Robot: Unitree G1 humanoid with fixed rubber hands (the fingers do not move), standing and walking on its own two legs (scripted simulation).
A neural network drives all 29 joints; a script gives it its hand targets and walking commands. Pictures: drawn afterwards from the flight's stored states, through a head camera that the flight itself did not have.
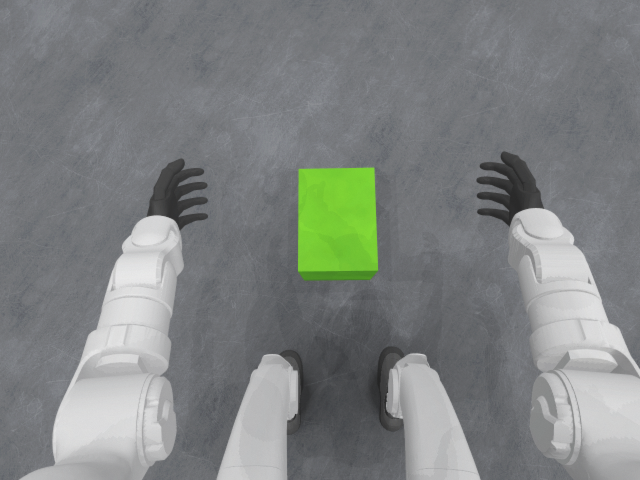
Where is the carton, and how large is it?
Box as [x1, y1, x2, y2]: [298, 168, 377, 280]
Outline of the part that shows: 299,169 299,273 304,280 369,279 377,270 373,168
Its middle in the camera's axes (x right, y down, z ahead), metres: +0.04 -0.03 +1.00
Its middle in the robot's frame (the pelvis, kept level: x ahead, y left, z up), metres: +0.53 +0.01 -0.59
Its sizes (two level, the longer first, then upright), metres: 0.250 0.183 0.198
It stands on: the floor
